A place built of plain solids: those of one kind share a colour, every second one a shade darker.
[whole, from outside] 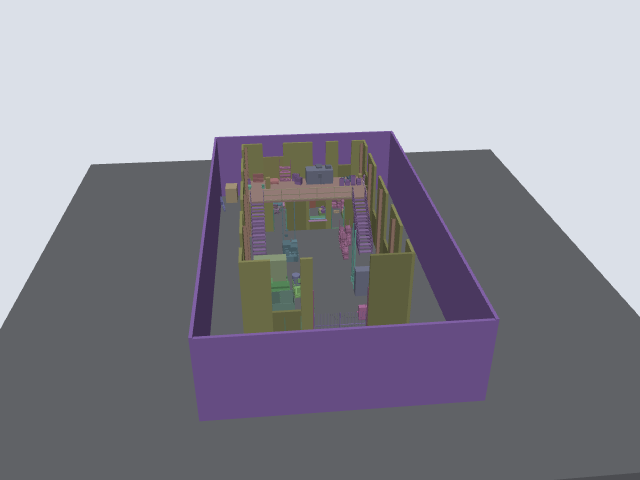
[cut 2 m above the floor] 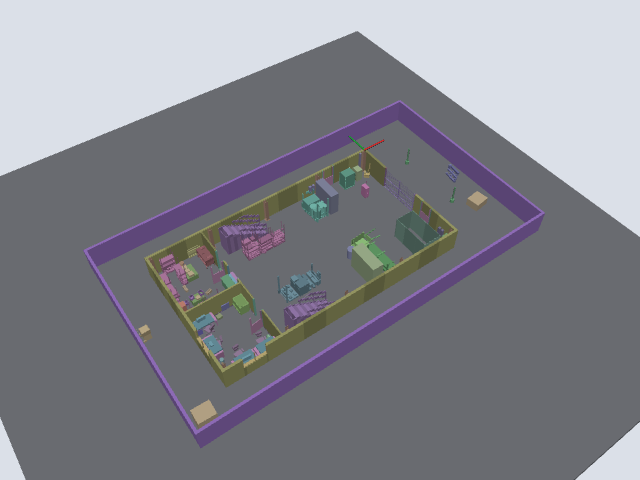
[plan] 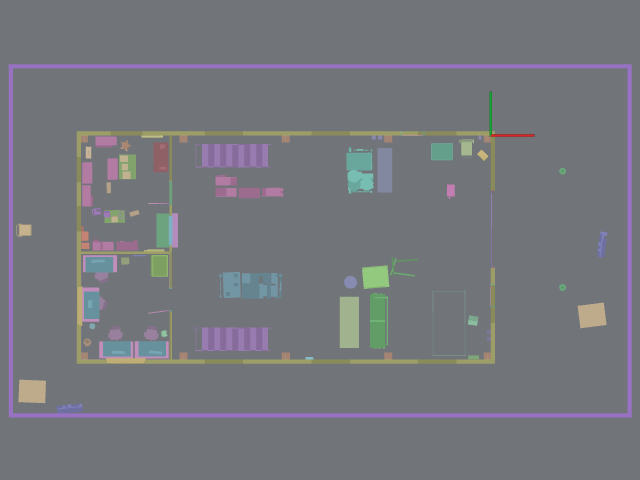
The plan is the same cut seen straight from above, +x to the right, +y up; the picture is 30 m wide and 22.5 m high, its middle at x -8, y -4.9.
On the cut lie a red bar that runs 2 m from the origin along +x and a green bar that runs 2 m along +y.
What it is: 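A works' own stores building on a factory's ground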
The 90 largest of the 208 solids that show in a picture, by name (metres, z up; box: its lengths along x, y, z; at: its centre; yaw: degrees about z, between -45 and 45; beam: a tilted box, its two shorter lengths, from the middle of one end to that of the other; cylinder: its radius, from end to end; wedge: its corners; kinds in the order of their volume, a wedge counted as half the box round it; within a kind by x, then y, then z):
{
 "yard_bound_1": {"box": [0.2, 16.56, 6.01], "at": [-22.49, -4.94, 2.96]},
 "yard_bound_2": {"box": [29.21, 0.2, 6.01], "at": [-7.98, -13.12, 2.96]},
 "yard_bound_3": {"box": [29.21, 0.2, 6.01], "at": [-7.98, 3.24, 2.96]},
 "yard_bound_4": {"box": [0.2, 16.56, 5.93], "at": [6.52, -4.94, 2.91]},
 "wall_1": {"box": [0.2, 1.81, 6.45], "at": [-19.3, -9.8, 3.17]},
 "wall_2": {"box": [0.2, 1.81, 1.15], "at": [-19.3, -8.0, 0.53]},
 "wall_3": {"box": [0.2, 1.61, 6.45], "at": [-19.3, -6.3, 3.17]},
 "wall_4": {"box": [0.2, 1.01, 6.45], "at": [-19.3, -5.0, 3.17]},
 "wall_5": {"box": [0.2, 1.21, 4.16], "at": [-19.3, -3.9, 2.03]},
 "wall_6": {"box": [0.2, 1.11, 6.45], "at": [-19.3, -2.75, 3.17]},
 "wall_7": {"box": [0.2, 1.21, 4.16], "at": [-19.3, -1.6, 2.03]},
 "wall_8": {"box": [0.2, 1.21, 6.45], "at": [-19.3, -0.4, 3.17]},
 "wall_9": {"box": [1.41, 0.2, 6.45], "at": [-18.7, -10.6, 3.17]},
 "wall_10": {"box": [1.61, 0.2, 6.45], "at": [-18.6, 0.1, 3.17]},
 "wall_11": {"box": [4.2, 0.06, 2.85], "at": [-17.1, -5.53, 1.38]},
 "wall_12": {"box": [4.2, 0.06, 2.85], "at": [-17.1, -5.47, 1.38]},
 "wall_13": {"box": [1.51, 0.2, 1.05], "at": [-17.05, -10.6, 0.47]},
 "wall_14": {"box": [1.51, 0.2, 4.16], "at": [-17.05, 0.1, 2.03]},
 "wall_15": {"box": [1.31, 0.2, 6.45], "at": [-15.65, 0.1, 3.17]},
 "wall_16": {"box": [1.21, 0.2, 6.45], "at": [-15.6, -10.6, 3.17]},
 "wall_17": {"box": [0.06, 2.25, 2.85], "at": [-15.03, -9.37, 1.38]},
 "wall_18": {"box": [0.06, 1.66, 2.85], "at": [-15.03, -6.33, 1.38]},
 "wall_19": {"box": [0.06, 2.17, 2.85], "at": [-15.03, -1.08, 1.38]},
 "wall_20": {"box": [0.06, 2.25, 2.97], "at": [-14.97, -9.37, 1.44]},
 "wall_21": {"box": [0.06, 1.72, 2.97], "at": [-14.97, -6.3, 1.44]},
 "wall_22": {"box": [0.06, 0.52, 2.97], "at": [-14.97, -3.5, 1.44]},
 "wall_23": {"box": [0.06, 2.17, 2.97], "at": [-14.97, -1.08, 1.44]},
 "wall_24": {"box": [1.61, 0.2, 6.45], "at": [-14.2, -10.6, 3.17]},
 "wall_25": {"box": [1.61, 0.2, 6.45], "at": [-14.2, 0.1, 3.17]},
 "wall_26": {"box": [1.81, 0.2, 2.55], "at": [-12.5, -10.6, 1.23]},
 "wall_27": {"box": [1.81, 0.2, 2.55], "at": [-12.5, 0.1, 1.23]},
 "wall_28": {"box": [3.21, 0.2, 6.45], "at": [-10.0, -10.6, 3.17]},
 "wall_29": {"box": [3.21, 0.2, 6.45], "at": [-10.0, 0.1, 3.17]},
 "wall_30": {"box": [1.81, 0.2, 2.55], "at": [-7.5, -10.6, 1.23]},
 "wall_31": {"box": [1.81, 0.2, 2.55], "at": [-7.5, 0.1, 1.23]},
 "wall_32": {"box": [3.21, 0.2, 6.45], "at": [-5.0, -10.6, 3.17]},
 "wall_33": {"box": [3.21, 0.2, 6.45], "at": [-5.0, 0.1, 3.17]},
 "wall_34": {"box": [1.81, 0.2, 2.55], "at": [-2.5, -10.6, 1.23]},
 "wall_35": {"box": [1.81, 0.2, 2.55], "at": [-2.5, 0.1, 1.23]},
 "wall_36": {"box": [1.81, 0.2, 6.45], "at": [-0.7, -10.6, 3.17]},
 "wall_37": {"box": [1.81, 0.2, 6.45], "at": [-0.7, 0.1, 3.17]},
 "wall_38": {"box": [0.2, 1.91, 6.45], "at": [0.1, -9.75, 3.17]},
 "wall_39": {"box": [0.2, 1.86, 2.55], "at": [0.1, -7.88, 1.23]},
 "wall_40": {"box": [0.2, 0.76, 6.45], "at": [0.1, -6.58, 3.17]},
 "wall_41": {"box": [0.2, 2.81, 6.45], "at": [0.1, -1.2, 3.17]},
 "raised_floor_deck_1": {"box": [4.32, 10.56, 0.16], "at": [-17.07, -5.25, 2.88]},
 "longspan_deep_1": {"box": [0.9, 2.4, 2.48], "at": [-6.62, -8.76, 1.19]},
 "air_handler_1": {"box": [1.1, 2.38, 1.33], "at": [-18.43, -3.97, 3.58]},
 "longspan_1": {"box": [0.7, 2.1, 2.18], "at": [-4.96, -1.63, 1.04]},
 "beyond_pallets_1": {"box": [1.26, 1.06, 1.47], "at": [-21.49, -12.0, 0.73], "yaw": -2.1},
 "beyond_pallets_2": {"box": [1.24, 1.06, 0.67], "at": [4.75, -8.44, 0.33], "yaw": 7.2},
 "rack1n_high_1": {"cylinder": 0.3, "from": [-6.41, -1.91, 0.14], "to": [-6.41, -1.91, 1.02]},
 "rack1n_high_2": {"cylinder": 0.3, "from": [-6.39, -2.31, 0.14], "to": [-6.39, -2.31, 1.02]},
 "rack1n_high_3": {"box": [1.1, 0.78, 1.1], "at": [-6.16, -1.23, 0.5]},
 "rack1n_high_4": {"box": [1.2, 0.23, 0.92], "at": [-6.11, -1.9, 0.56]},
 "rack1n_high_5": {"cylinder": 0.3, "from": [-5.81, -2.29, 0.14], "to": [-5.81, -2.29, 1.02]},
 "rack_mid_1": {"box": [0.8, 1.2, 0.78], "at": [-11.26, -7.06, 0.34]},
 "rack_mid_2": {"box": [0.81, 0.62, 0.87], "at": [-11.24, -7.35, 0.54]},
 "card_cage_1": {"box": [1.0, 0.8, 0.12], "at": [-2.28, -0.76, 0.01]},
 "card_cage_2": {"box": [0.95, 0.76, 1.45], "at": [-2.28, -0.76, 0.68]},
 "wall_over_deck_1": {"box": [0.1, 5.06, 2.22], "at": [-19.26, -8.0, 4.05]},
 "plan_chest_small_1": {"box": [0.64, 0.92, 0.97], "at": [-15.5, -6.12, 0.43]},
 "plan_chest_small_2": {"box": [0.73, 1.02, 0.4], "at": [-15.49, -6.12, 0.7]},
 "crate_1": {"box": [0.96, 0.6, 0.5], "at": [-17.62, -3.8, 0.2], "yaw": 0.8},
 "crate_2": {"box": [0.8, 1.16, 0.5], "at": [-17.02, -1.48, 0.2], "yaw": 0.1},
 "bar_rack_1": {"box": [0.68, 2.53, 0.16], "at": [-5.3, -8.69, 0.49]},
 "bar_rack_2": {"box": [0.71, 2.5, 0.16], "at": [-5.3, -8.68, 0.9]},
 "desk_load_drowned_1": {"box": [0.72, 1.3, 0.12], "at": [-18.7, -7.96, 0.79]},
 "desk_load_drowned_2": {"box": [1.3, 0.72, 0.12], "at": [-18.34, -6.06, 0.79]},
 "desk_load_drowned_3": {"box": [1.3, 0.72, 0.12], "at": [-17.52, -10.0, 0.79]},
 "desk_load_drowned_4": {"box": [1.3, 0.72, 0.12], "at": [-15.86, -10.0, 0.79]},
 "stillage_1": {"box": [1.08, 0.88, 0.34], "at": [-5.39, -6.64, 0.12], "yaw": 4.9},
 "stillage_2": {"box": [1.2, 1.0, 0.08], "at": [-5.39, -6.64, 0.13], "yaw": 4.9},
 "beyond_wheeled_bin_1": {"box": [0.6, 0.53, 0.4], "at": [-21.82, -4.44, 0.82]},
 "beyond_wheeled_bin_2": {"box": [0.51, 0.48, 1.08], "at": [-21.82, -4.43, 0.48]},
 "desk_panel_1": {"box": [0.8, 1.6, 0.07], "at": [-18.75, -7.93, 0.69]},
 "desk_panel_2": {"box": [1.6, 0.8, 0.07], "at": [-18.31, -6.01, 0.69]},
 "desk_panel_3": {"box": [1.6, 0.8, 0.07], "at": [-17.55, -10.05, 0.69]},
 "desk_panel_4": {"box": [1.6, 0.8, 0.07], "at": [-15.89, -10.05, 0.69]},
 "wheelie_bin_1": {"box": [0.51, 0.62, 1.12], "at": [-1.13, -0.62, 0.51]},
 "shelving_bay_1": {"box": [0.47, 1.0, 0.22], "at": [-18.91, -1.76, 1.26]},
 "shelving_bay_2": {"box": [0.8, 0.5, 0.22], "at": [-18.12, -0.3, 0.89]},
 "shelving_bay_3": {"box": [1.0, 0.4, 0.22], "at": [-18.02, -0.25, 1.26]},
 "drum_1": {"cylinder": 0.3, "from": [-6.57, -6.88, 0.0], "to": [-6.57, -6.88, 0.88]},
 "folded_cartons_1": {"box": [0.75, 1.04, 0.3], "at": [-18.66, -8.18, 3.06], "yaw": 0.6},
 "boiler_1": {"box": [0.11, 0.72, 1.21], "at": [-19.14, -4.6, 0.55]},
 "boiler_2": {"box": [0.35, 0.44, 0.7], "at": [-19.02, -4.72, 1.51]},
 "truck_charger_1": {"box": [0.36, 0.56, 0.98], "at": [-1.87, -2.58, 0.59]},
 "packing_desk_1": {"box": [0.7, 1.4, 0.16], "at": [-15.46, -1.03, 0.84]},
 "crate_stack_1": {"box": [0.3, 0.4, 1.07], "at": [-17.47, -8.58, 3.44], "yaw": 3.1}
}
